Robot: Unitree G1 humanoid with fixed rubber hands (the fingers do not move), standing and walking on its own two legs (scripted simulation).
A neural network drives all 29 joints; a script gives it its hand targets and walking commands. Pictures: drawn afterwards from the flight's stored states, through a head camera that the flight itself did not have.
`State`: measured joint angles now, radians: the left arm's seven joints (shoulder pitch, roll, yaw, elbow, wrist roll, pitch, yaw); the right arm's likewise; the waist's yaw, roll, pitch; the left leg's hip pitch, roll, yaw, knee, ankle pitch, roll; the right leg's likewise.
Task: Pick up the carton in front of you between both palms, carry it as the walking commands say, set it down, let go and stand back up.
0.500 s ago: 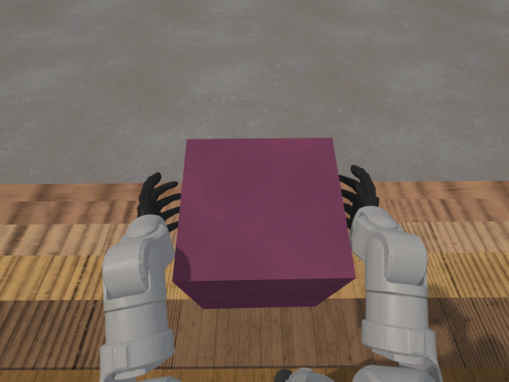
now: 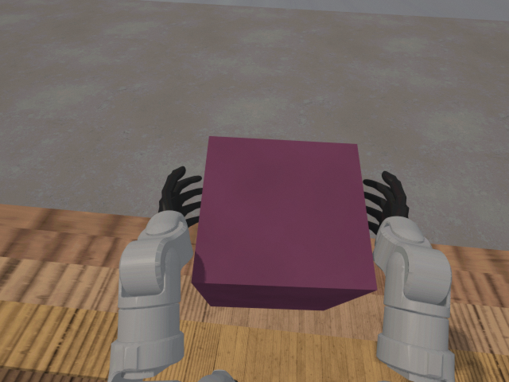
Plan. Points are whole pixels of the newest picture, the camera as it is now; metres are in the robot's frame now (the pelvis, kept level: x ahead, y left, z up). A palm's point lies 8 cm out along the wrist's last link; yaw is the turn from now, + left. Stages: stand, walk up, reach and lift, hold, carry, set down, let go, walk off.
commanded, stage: carry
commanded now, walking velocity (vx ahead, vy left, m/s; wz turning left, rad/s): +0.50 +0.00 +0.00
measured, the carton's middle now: (274, 235) +0.34 +0.02 +0.06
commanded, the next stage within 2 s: none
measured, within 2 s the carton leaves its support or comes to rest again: neither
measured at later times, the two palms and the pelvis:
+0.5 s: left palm (203, 181) +0.63 +0.21 -0.12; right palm (319, 190) +0.61 -0.09 -0.10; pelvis +0.30 +0.07 -0.15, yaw +1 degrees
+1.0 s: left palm (212, 143) +0.99 +0.27 -0.28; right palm (291, 150) +1.00 -0.04 -0.29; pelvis +0.68 +0.11 -0.36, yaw +3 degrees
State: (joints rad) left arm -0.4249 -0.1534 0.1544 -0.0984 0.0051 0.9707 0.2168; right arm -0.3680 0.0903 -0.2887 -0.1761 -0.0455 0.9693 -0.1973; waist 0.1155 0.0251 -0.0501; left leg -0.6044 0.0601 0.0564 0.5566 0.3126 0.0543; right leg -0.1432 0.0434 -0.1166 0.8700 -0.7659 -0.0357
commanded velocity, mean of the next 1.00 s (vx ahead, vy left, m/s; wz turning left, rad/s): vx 0.50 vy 0.00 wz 0.00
